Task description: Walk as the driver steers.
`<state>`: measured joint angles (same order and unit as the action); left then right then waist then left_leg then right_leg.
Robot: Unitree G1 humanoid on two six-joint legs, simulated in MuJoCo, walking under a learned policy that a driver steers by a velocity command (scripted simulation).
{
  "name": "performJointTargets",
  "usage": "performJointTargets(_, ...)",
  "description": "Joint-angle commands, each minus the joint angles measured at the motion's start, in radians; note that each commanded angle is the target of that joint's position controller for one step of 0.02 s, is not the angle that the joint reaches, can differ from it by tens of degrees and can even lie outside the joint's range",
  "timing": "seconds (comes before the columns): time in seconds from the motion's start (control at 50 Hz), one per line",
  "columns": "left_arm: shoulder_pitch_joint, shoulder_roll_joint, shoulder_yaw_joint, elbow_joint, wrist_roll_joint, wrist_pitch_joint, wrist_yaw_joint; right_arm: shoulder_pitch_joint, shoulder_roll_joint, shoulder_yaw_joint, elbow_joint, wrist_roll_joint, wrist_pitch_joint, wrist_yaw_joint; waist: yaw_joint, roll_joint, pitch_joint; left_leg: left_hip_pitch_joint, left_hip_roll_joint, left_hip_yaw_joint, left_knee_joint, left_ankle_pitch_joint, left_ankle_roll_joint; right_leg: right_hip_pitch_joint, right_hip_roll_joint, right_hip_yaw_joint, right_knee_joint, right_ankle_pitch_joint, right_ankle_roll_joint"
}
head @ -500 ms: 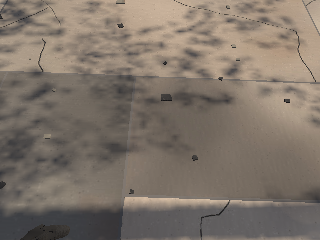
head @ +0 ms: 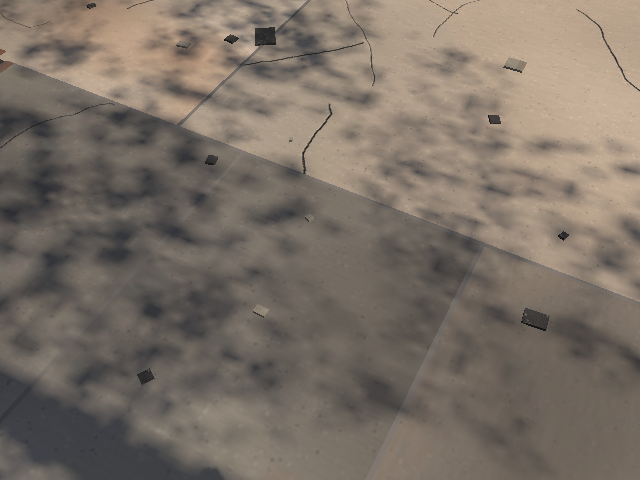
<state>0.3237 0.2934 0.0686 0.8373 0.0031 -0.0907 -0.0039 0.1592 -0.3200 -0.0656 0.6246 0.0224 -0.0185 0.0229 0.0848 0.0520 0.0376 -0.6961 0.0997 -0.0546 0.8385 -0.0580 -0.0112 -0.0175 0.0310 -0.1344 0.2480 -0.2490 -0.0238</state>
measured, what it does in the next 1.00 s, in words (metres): walks ahead, turning left: left foot, then right foot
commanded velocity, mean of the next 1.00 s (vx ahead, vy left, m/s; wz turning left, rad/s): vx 0.50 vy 0.00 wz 0.60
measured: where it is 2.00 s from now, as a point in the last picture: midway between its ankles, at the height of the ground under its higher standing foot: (168, 284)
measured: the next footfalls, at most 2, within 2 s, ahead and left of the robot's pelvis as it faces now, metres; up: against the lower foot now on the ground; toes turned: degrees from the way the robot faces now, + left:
left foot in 0.18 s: +0.27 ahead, +0.14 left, +0.00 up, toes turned +9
right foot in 0.64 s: +0.58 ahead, +0.00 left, +0.00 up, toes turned +26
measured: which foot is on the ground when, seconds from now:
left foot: up 0.00-0.16, down 0.18-0.66, up 0.68-1.00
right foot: down 0.00-0.16, up 0.18-0.62, down 0.64-1.00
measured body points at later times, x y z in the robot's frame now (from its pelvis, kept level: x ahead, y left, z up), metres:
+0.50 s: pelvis +0.28 +0.06 +0.00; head +0.32 +0.08 +0.45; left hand +0.42 +0.37 -0.08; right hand +0.43 -0.20 -0.10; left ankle +0.23 +0.13 -0.74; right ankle +0.51 -0.07 -0.69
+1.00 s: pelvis +0.55 +0.11 +0.00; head +0.58 +0.13 +0.45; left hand +0.41 +0.37 -0.12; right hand +0.86 +0.01 -0.08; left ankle +0.59 +0.33 -0.68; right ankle +0.55 -0.02 -0.74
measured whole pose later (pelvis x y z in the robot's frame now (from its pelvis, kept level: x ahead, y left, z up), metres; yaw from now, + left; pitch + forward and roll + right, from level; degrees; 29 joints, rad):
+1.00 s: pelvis +0.55 +0.11 +0.00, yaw +36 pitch +1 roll -2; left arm 0.32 0.29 0.07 0.84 0.00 -0.08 0.00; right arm 0.16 -0.31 -0.07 0.61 0.02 -0.01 0.02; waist 0.09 0.04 0.04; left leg -0.69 0.10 -0.05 0.83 -0.05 0.00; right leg -0.01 0.01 -0.17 0.25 -0.26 -0.01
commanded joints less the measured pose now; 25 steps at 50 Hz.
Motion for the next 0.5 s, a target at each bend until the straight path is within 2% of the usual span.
performJointTargets(0.02, -0.055, 0.169, 0.034, -0.059, -0.01, -0.01, 0.005, -0.098, -0.01, 0.008, -0.094, 0.001, -0.019, 0.021, -0.004, -0.092, 0.029, 0.034, -0.006, 0.042, -0.125, 0.098, 0.018, -0.022, -0.264, 0.069, -0.09, 0.352, -0.134)
performJointTargets(0.08, -0.02, 0.195, 0.041, -0.035, -0.024, 0.009, 0.005, -0.154, -0.023, 0.004, -0.13, 0.004, -0.018, 0.036, -0.002, -0.101, 0.044, 0.037, -0.03, 0.079, -0.195, 0.017, 0.054, 0.072, -0.295, 0.031, -0.039, 0.467, -0.113)
performJointTargets(0.12, -0.02, 0.225, 0.05, -0.033, -0.031, 0.022, 0.012, -0.119, -0.055, -0.013, -0.137, -0.003, -0.012, 0.039, -0.044, -0.135, -0.002, 0.139, -0.09, 0.134, -0.212, -0.089, 0.095, 0.112, -0.299, -0.01, 0.083, 0.792, -0.091)
performJointTargets(0.14, -0.023, 0.24, 0.054, -0.035, -0.034, 0.029, 0.017, -0.042, -0.086, -0.03, -0.124, -0.006, -0.007, 0.037, -0.095, -0.147, -0.053, 0.25, -0.13, 0.159, -0.221, -0.128, 0.121, 0.11, -0.292, -0.031, 0.21, 0.943, -0.078)
performJointTargets(0.16, -0.034, 0.233, 0.05, -0.04, -0.036, 0.034, 0.022, 0.114, -0.132, -0.058, -0.086, -0.003, -0.002, 0.027, -0.185, -0.126, -0.134, 0.475, -0.166, 0.161, -0.28, -0.072, 0.159, 0.029, -0.265, -0.059, 0.408, 0.954, -0.05)
performJointTargets(0.18, -0.018, 0.192, 0.032, -0.056, -0.012, 0.029, 0.026, 0.283, -0.204, -0.089, -0.047, 0.002, 0.01, 0.006, -0.255, -0.032, -0.23, 0.793, -0.07, -0.013, -0.292, -0.056, 0.214, -0.216, -0.226, -0.059, 0.705, 0.653, -0.011)
performJointTargets(0.2, 0.085, 0.049, -0.017, -0.117, 0.023, 0.003, 0.005, 0.236, -0.311, -0.098, -0.059, 0.01, 0.0, 0.002, -0.121, 0.238, -0.335, 1.114, 0.196, -0.598, -0.385, -0.227, 0.41, -0.665, -0.019, 0.027, 1.054, -0.309, 0.044)
performJointTargets(0.22, -0.026, 0.145, -0.001, -0.12, -0.007, -0.03, -0.01, 0.277, -0.21, -0.072, -0.082, 0.004, -0.013, 0.005, -0.212, 0.11, -0.433, 1.137, 0.231, -0.76, -0.512, -0.366, 0.418, -0.76, -0.024, 0.233, 1.144, -0.33, 0.031)
performJointTargets(0.24, -0.125, 0.18, 0.009, -0.155, -0.043, -0.046, -0.016, 0.244, -0.168, -0.056, -0.067, -0.007, -0.026, 0.008, -0.216, 0.066, -0.271, 1.024, 0.199, -0.613, -0.537, -0.296, 0.364, -0.824, -0.065, 0.229, 1.118, -0.229, 0.014)
performJointTargets(0.26, -0.139, 0.158, 0.001, -0.161, -0.033, -0.054, -0.01, 0.186, -0.153, -0.051, -0.067, -0.005, -0.032, 0.006, -0.17, -0.019, -0.184, 0.874, 0.157, -0.504, -0.541, -0.19, 0.335, -0.786, -0.104, 0.225, 1.029, -0.145, 0.011)
performJointTargets(0.28, -0.137, 0.156, 0.004, -0.151, -0.008, -0.053, -0.003, 0.125, -0.129, -0.043, -0.074, -0.009, -0.033, 0.004, -0.128, -0.045, -0.125, 0.743, 0.12, -0.415, -0.551, -0.06, 0.314, -0.725, -0.128, 0.221, 0.943, -0.107, 0.022)
performJointTargets(0.3, -0.114, 0.161, 0.008, -0.148, 0.001, -0.044, -0.002, 0.09, -0.114, -0.036, -0.087, -0.024, -0.036, 0.001, -0.091, -0.018, -0.108, 0.651, 0.1, -0.37, -0.569, 0.039, 0.312, -0.654, -0.145, 0.229, 0.907, -0.078, 0.031)
performJointTargets(0.36, -0.101, 0.127, 0.003, -0.142, 0.014, -0.015, 0.0, 0.076, -0.117, -0.036, -0.072, -0.017, -0.043, -0.011, -0.062, -0.017, -0.079, 0.508, 0.069, -0.289, -0.607, 0.159, 0.32, -0.59, -0.139, 0.203, 0.794, -0.038, 0.076)
performJointTargets(0.4, -0.172, 0.097, -0.009, -0.163, 0.017, -0.008, 0.001, 0.1, -0.141, -0.043, -0.053, -0.013, -0.042, -0.025, -0.08, -0.013, -0.048, 0.454, 0.037, -0.236, -0.617, 0.157, 0.304, -0.59, -0.122, 0.192, 0.663, 0.078, 0.1)
performJointTargets(0.44, -0.257, 0.074, -0.02, -0.181, 0.015, -0.011, -0.005, 0.124, -0.148, -0.046, -0.035, -0.007, -0.036, -0.034, -0.111, 0.002, -0.031, 0.416, -0.008, -0.194, -0.608, 0.082, 0.263, -0.539, -0.09, 0.187, 0.492, 0.235, 0.104)
performJointTargets(0.5, -0.35, 0.076, -0.023, -0.206, -0.001, -0.019, -0.017, 0.18, -0.161, -0.052, -0.004, 0.0, -0.029, -0.038, -0.151, 0.019, -0.024, 0.402, -0.008, -0.223, -0.592, -0.026, 0.228, -0.451, -0.044, 0.19, 0.343, 0.355, 0.099)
